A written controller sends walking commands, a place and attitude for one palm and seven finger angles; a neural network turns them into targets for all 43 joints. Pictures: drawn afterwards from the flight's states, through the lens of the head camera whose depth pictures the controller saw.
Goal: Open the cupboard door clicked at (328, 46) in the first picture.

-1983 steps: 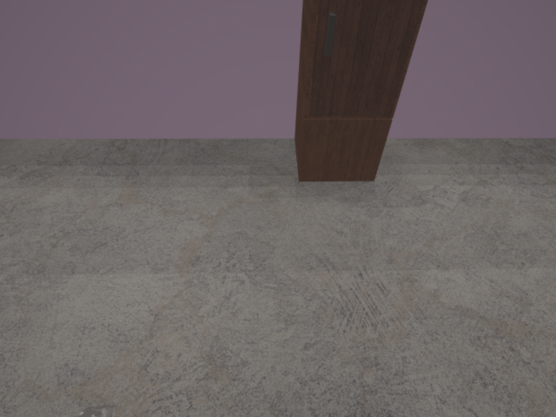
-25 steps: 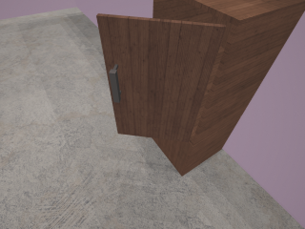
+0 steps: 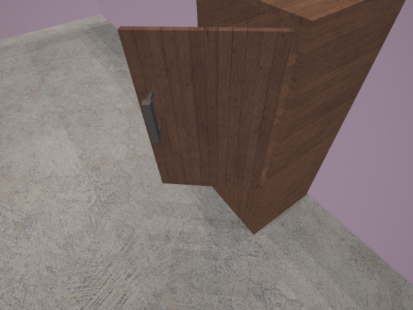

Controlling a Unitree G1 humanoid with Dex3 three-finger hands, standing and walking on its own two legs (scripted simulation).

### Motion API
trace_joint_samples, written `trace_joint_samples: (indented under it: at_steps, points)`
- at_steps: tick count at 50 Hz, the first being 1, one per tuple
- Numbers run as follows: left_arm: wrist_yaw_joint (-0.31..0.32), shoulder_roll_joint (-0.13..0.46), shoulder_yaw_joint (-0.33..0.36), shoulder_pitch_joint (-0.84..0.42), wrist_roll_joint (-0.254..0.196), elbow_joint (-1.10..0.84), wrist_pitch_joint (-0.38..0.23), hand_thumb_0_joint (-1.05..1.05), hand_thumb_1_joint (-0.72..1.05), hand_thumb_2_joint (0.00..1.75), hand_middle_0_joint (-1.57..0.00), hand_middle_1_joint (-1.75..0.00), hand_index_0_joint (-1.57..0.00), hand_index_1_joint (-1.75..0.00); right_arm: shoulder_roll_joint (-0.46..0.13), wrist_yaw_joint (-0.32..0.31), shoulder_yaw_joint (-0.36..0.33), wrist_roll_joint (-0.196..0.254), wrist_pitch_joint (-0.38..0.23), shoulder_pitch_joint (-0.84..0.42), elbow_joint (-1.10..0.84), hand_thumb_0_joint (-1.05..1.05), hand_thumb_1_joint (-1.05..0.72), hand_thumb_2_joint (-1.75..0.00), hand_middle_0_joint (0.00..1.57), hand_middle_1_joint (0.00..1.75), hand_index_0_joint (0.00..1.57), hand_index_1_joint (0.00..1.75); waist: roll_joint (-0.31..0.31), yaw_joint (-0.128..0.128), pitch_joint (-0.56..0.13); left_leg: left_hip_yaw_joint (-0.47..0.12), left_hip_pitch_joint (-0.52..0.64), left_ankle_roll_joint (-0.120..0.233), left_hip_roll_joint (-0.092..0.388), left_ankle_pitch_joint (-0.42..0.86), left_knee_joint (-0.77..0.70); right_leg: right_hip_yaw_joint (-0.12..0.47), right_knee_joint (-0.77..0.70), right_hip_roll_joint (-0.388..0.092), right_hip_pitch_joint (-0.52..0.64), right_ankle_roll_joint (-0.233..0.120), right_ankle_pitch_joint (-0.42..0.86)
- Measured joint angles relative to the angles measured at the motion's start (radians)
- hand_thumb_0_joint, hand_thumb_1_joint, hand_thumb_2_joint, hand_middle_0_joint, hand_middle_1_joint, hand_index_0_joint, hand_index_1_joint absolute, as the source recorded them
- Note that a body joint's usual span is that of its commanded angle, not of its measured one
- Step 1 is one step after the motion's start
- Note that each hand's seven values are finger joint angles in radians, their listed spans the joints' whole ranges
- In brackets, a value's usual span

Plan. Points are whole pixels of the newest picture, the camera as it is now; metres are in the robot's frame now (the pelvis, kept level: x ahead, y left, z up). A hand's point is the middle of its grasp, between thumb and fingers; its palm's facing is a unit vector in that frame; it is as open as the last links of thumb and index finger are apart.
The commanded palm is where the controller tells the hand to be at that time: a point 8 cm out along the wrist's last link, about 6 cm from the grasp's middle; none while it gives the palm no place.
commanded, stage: look again from close up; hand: left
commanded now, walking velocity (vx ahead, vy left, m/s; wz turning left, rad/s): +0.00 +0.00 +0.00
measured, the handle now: (153, 117) +0.58 +0.19 +0.02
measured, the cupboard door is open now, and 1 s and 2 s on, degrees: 49 49 49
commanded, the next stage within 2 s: raise the hand with hooked fingers in 0.48 s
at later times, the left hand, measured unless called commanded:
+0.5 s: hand out of the picture +0.05 +0.14 -0.17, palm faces +0.02 -0.97 -0.23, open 7.3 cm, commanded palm none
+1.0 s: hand (136, 300) +0.15 +0.15 -0.06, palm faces -0.02 -1.00 +0.00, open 8.5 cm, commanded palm +0.14 +0.22 -0.04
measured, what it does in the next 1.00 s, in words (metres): lowers itself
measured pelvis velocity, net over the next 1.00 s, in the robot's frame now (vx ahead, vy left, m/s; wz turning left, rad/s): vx -0.01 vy -0.05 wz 0.07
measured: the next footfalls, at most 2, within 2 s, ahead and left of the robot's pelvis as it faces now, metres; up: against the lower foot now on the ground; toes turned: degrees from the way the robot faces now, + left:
none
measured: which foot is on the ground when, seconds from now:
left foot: down 0.00-1.00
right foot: down 0.00-1.00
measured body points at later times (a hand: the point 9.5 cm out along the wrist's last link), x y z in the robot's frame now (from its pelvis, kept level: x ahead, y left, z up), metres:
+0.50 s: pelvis +0.02 -0.04 +0.00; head +0.03 -0.06 +0.45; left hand +0.05 +0.19 -0.15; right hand +0.04 -0.27 -0.16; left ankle -0.01 +0.08 -0.74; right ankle +0.02 -0.15 -0.74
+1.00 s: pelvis -0.01 -0.05 -0.07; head +0.03 -0.04 +0.38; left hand +0.15 +0.21 -0.06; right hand +0.24 -0.30 -0.09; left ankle -0.01 +0.08 -0.74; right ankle +0.02 -0.16 -0.74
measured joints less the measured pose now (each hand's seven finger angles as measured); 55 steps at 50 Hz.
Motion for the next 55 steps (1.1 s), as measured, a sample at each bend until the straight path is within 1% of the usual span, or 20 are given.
trace_joint_samples:
  at_steps: [4,10,29,30,31,32,33,34,35,36,38,41,43,45,46,47,49,51,53,55]
  points:
    - [0.003,-0.011,-0.003,-0.024,-0.001,0.006,-0.004,0.0,0.91,0.9,-0.2,-0.3,-0.2,-0.3,0.009,-0.002,0.003,0.001,-0.003,0.001,0.025,0.01,-0.91,-0.9,0.19,0.3,0.2,0.3,-0.007,-0.007,0.002,-0.004,0.01,-0.012,0.012,-0.003,-0.004,-0.005,-0.002,0.011,0.009,-0.009,-0.006]
    - [0.007,0.0,0.003,-0.05,-0.004,0.013,-0.011,0.01,0.93,0.9,-0.2,-0.3,-0.2,-0.3,0.026,-0.006,0.006,0.002,-0.01,-0.002,0.051,0.01,-0.91,-0.9,0.19,0.3,0.2,0.3,-0.013,-0.012,0.0,-0.013,0.023,-0.032,0.03,-0.009,-0.008,-0.016,-0.005,0.029,0.022,-0.027,-0.015]
    - [0.009,0.004,0.009,-0.054,-0.007,0.027,-0.021,0.0,0.92,0.9,-0.2,-0.3,-0.2,-0.3,0.034,-0.011,0.003,0.002,-0.008,-0.024,0.087,0.01,-0.91,-0.9,0.19,0.3,0.2,0.3,-0.015,-0.008,-0.004,-0.038,0.049,-0.073,0.07,-0.014,-0.024,-0.044,-0.025,0.067,0.056,-0.066,-0.025]
    - [0.016,0.001,0.008,-0.053,-0.006,0.027,-0.025,0.0,0.92,0.9,-0.2,-0.3,-0.2,-0.3,0.031,-0.008,0.002,0.005,-0.004,-0.025,0.081,0.01,-0.91,-0.9,0.19,0.3,0.2,0.3,-0.009,-0.009,-0.004,-0.043,0.034,-0.074,0.077,-0.02,-0.003,-0.05,-0.028,0.074,0.054,-0.067,-0.023]
    - [0.015,-0.002,0.028,-0.006,-0.05,-0.124,0.031,0.0,0.92,0.9,-0.2,-0.3,-0.2,-0.3,0.028,-0.011,0.004,0.019,-0.012,-0.01,0.039,0.01,-0.91,-0.9,0.19,0.3,0.2,0.3,-0.011,-0.011,0.002,-0.047,0.025,-0.075,0.079,-0.027,0.012,-0.054,-0.02,0.074,0.049,-0.067,-0.024]
    - [0.016,-0.002,0.046,0.051,-0.08,-0.305,0.038,0.01,0.92,0.9,-0.2,-0.3,-0.2,-0.3,0.025,-0.027,0.007,0.028,-0.051,0.014,-0.007,0.01,-0.91,-0.9,0.2,0.3,0.2,0.3,-0.017,-0.004,0.007,-0.048,0.027,-0.074,0.075,-0.028,0.014,-0.055,-0.008,0.07,0.046,-0.068,-0.03]
    - [0.028,-0.003,0.053,0.093,-0.104,-0.458,0.008,0.01,0.91,0.9,-0.2,-0.3,-0.21,-0.3,0.019,-0.044,0.008,0.036,-0.101,0.035,-0.04,0.01,-0.91,-0.9,0.2,0.3,0.2,0.3,-0.016,0.003,0.002,-0.053,0.024,-0.074,0.071,-0.029,0.019,-0.059,0.002,0.066,0.044,-0.069,-0.037]
    - [0.043,-0.004,0.053,0.117,-0.126,-0.577,-0.022,0.01,0.91,0.9,-0.2,-0.31,-0.21,-0.31,0.01,-0.055,0.005,0.045,-0.142,0.046,-0.063,0.01,-0.91,-0.9,0.2,0.3,0.2,0.3,-0.01,0.004,-0.011,-0.061,0.016,-0.073,0.068,-0.032,0.028,-0.067,0.01,0.062,0.041,-0.069,-0.043]
    - [0.049,-0.007,0.055,0.123,-0.151,-0.674,-0.042,0.02,0.9,0.89,-0.2,-0.31,-0.21,-0.31,-0.002,-0.062,0.001,0.053,-0.17,0.048,-0.091,0.01,-0.91,-0.9,0.2,0.3,0.2,0.3,-0.002,-0.001,-0.021,-0.072,0.006,-0.071,0.063,-0.035,0.042,-0.078,0.02,0.056,0.037,-0.067,-0.049]
    - [0.042,-0.011,0.063,0.113,-0.171,-0.747,-0.069,0.02,0.89,0.89,-0.2,-0.32,-0.21,-0.32,-0.014,-0.065,-0.004,0.054,-0.193,0.042,-0.122,0.01,-0.91,-0.9,0.2,0.3,0.2,0.3,0.005,-0.01,-0.032,-0.083,-0.013,-0.069,0.059,-0.04,0.061,-0.088,0.035,0.05,0.025,-0.065,-0.056]
    - [0.001,-0.01,0.096,0.06,-0.195,-0.811,-0.168,0.01,0.86,0.88,-0.2,-0.33,-0.21,-0.33,-0.032,-0.064,-0.016,0.047,-0.229,0.01,-0.183,0.02,-0.91,-0.9,0.2,0.3,0.2,0.3,0.011,-0.027,-0.06,-0.097,-0.08,-0.068,0.053,-0.055,0.118,-0.101,0.086,0.041,-0.033,-0.063,-0.074]
    - [-0.115,0.01,0.158,-0.021,-0.232,-0.804,-0.353,0.01,0.81,0.86,-0.21,-0.37,-0.21,-0.37,-0.043,-0.043,-0.033,0.034,-0.263,-0.054,-0.284,0.02,-0.91,-0.9,0.2,0.3,0.2,0.3,-0.012,-0.034,-0.105,-0.089,-0.222,-0.071,0.054,-0.092,0.236,-0.091,0.214,0.037,-0.184,-0.068,-0.113]
    - [-0.223,0.026,0.186,-0.034,-0.254,-0.789,-0.469,0.0,0.77,0.84,-0.21,-0.39,-0.21,-0.39,-0.047,-0.021,-0.047,0.028,-0.278,-0.09,-0.354,0.02,-0.91,-0.9,0.2,0.3,0.2,0.3,-0.037,-0.03,-0.12,-0.08,-0.313,-0.076,0.059,-0.126,0.326,-0.08,0.306,0.04,-0.282,-0.074,-0.144]
    - [-0.343,0.04,0.2,-0.017,-0.264,-0.771,-0.55,0.0,0.73,0.82,-0.21,-0.42,-0.21,-0.42,-0.061,0.0,-0.06,0.03,-0.29,-0.113,-0.418,0.01,-0.91,-0.9,0.2,0.3,0.2,0.3,-0.055,-0.025,-0.13,-0.08,-0.397,-0.08,0.063,-0.163,0.416,-0.077,0.393,0.041,-0.365,-0.077,-0.176]
    - [-0.396,0.047,0.204,0.002,-0.267,-0.766,-0.571,0.0,0.71,0.81,-0.21,-0.43,-0.21,-0.43,-0.069,0.006,-0.065,0.032,-0.292,-0.121,-0.445,0.01,-0.91,-0.9,0.2,0.3,0.2,0.3,-0.062,-0.02,-0.138,-0.081,-0.436,-0.082,0.064,-0.18,0.459,-0.077,0.433,0.04,-0.404,-0.078,-0.192]
    - [-0.44,0.053,0.206,0.026,-0.272,-0.767,-0.576,0.0,0.68,0.8,-0.21,-0.44,-0.22,-0.44,-0.078,0.008,-0.069,0.035,-0.292,-0.126,-0.468,0.01,-0.91,-0.9,0.2,0.3,0.2,0.3,-0.067,-0.015,-0.145,-0.082,-0.473,-0.079,0.065,-0.197,0.499,-0.078,0.471,0.04,-0.439,-0.077,-0.208]
    - [-0.495,0.059,0.209,0.072,-0.294,-0.782,-0.559,0.0,0.64,0.79,-0.22,-0.47,-0.22,-0.47,-0.092,0.004,-0.077,0.038,-0.287,-0.129,-0.508,0.01,-0.91,-0.9,0.19,0.3,0.2,0.3,-0.073,0.001,-0.153,-0.089,-0.534,-0.079,0.065,-0.227,0.572,-0.082,0.535,0.038,-0.493,-0.076,-0.236]
    - [-0.505,0.056,0.22,0.109,-0.319,-0.815,-0.533,0.01,0.59,0.77,-0.22,-0.5,-0.23,-0.5,-0.098,-0.005,-0.079,0.041,-0.282,-0.127,-0.532,0.01,-0.91,-0.9,0.19,0.3,0.2,0.3,-0.071,0.018,-0.153,-0.103,-0.578,-0.077,0.067,-0.252,0.634,-0.094,0.582,0.037,-0.526,-0.075,-0.257]
    - [-0.484,0.053,0.233,0.126,-0.334,-0.87,-0.52,0.01,0.54,0.75,-0.23,-0.53,-0.23,-0.53,-0.095,-0.018,-0.071,0.04,-0.279,-0.123,-0.536,0.01,-0.91,-0.9,0.19,0.3,0.2,0.3,-0.063,0.034,-0.145,-0.12,-0.609,-0.074,0.07,-0.272,0.684,-0.11,0.612,0.04,-0.542,-0.075,-0.27]
    - [-0.457,0.06,0.241,0.114,-0.334,-0.937,-0.516,0.01,0.49,0.73,-0.23,-0.56,-0.23,-0.56,-0.085,-0.027,-0.052,0.036,-0.275,-0.118,-0.526,0.01,-0.91,-0.9,0.19,0.3,0.2,0.3,-0.054,0.047,-0.137,-0.138,-0.635,-0.072,0.073,-0.286,0.724,-0.126,0.633,0.042,-0.554,-0.074,-0.278]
